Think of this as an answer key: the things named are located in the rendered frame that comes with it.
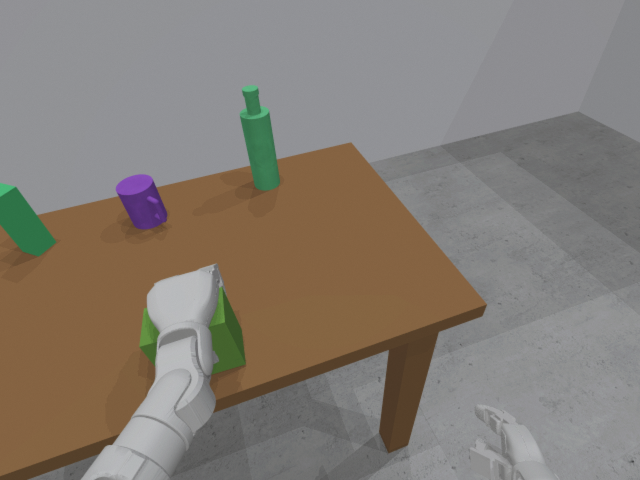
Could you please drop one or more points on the robot right forearm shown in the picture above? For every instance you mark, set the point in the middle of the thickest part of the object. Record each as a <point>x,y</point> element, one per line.
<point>532,470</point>

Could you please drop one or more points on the table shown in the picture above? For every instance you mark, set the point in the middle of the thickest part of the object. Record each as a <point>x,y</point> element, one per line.
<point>324,270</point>

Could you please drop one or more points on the sponge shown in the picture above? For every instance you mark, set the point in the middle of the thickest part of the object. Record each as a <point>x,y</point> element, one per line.
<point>227,339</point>

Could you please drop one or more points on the robot right hand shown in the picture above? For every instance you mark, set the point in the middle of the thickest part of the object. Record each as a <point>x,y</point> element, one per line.
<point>517,443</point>

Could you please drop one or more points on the robot left forearm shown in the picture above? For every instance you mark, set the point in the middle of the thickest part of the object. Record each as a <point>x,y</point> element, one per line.
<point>179,402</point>

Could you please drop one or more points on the robot left hand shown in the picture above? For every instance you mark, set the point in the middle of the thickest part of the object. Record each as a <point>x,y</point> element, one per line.
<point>190,297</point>

